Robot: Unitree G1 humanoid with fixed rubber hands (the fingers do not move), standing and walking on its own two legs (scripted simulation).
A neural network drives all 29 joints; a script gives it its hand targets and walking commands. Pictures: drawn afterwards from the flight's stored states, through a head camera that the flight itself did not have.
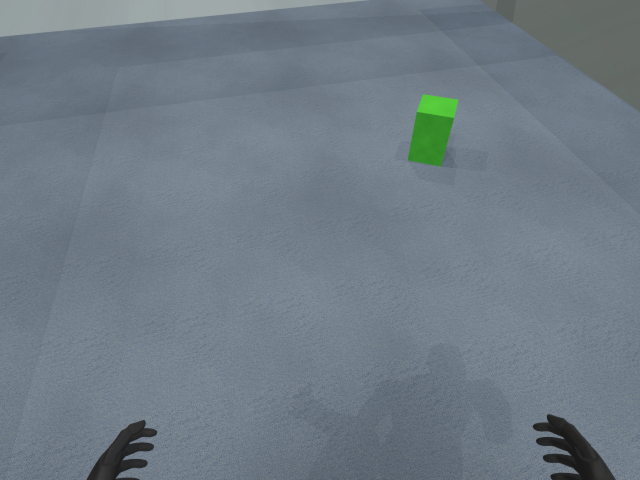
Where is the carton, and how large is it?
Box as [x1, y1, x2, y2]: [408, 94, 457, 166]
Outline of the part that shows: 423,94 416,113 408,159 440,166 454,116 457,100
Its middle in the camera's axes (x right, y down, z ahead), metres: +0.55 -0.54 +1.89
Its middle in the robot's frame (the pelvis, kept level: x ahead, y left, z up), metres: +1.71 -0.49 -0.61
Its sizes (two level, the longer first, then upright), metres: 0.167 0.166 0.272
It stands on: the floor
